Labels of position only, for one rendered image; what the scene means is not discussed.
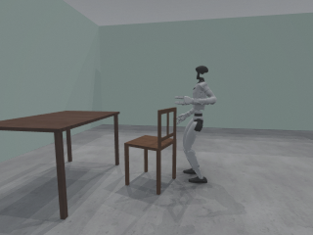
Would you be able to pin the robot left hand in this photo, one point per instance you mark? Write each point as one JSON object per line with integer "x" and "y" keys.
{"x": 187, "y": 100}

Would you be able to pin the left robot forearm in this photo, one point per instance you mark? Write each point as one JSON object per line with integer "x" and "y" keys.
{"x": 203, "y": 101}

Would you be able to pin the left robot shin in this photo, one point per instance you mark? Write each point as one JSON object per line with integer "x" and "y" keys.
{"x": 192, "y": 159}

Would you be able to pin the robot left thigh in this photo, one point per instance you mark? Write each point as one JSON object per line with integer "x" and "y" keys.
{"x": 191, "y": 135}

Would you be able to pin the robot left upper arm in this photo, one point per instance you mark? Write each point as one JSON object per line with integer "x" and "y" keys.
{"x": 204, "y": 87}

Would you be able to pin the right robot forearm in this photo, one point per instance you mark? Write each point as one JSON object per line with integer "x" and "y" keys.
{"x": 190, "y": 112}

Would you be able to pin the robot right hand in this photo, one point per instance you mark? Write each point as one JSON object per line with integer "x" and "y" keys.
{"x": 182, "y": 118}

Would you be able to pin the table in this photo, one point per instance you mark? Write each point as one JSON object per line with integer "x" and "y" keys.
{"x": 57, "y": 123}

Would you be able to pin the chair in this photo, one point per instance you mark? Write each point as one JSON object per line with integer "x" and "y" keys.
{"x": 154, "y": 143}

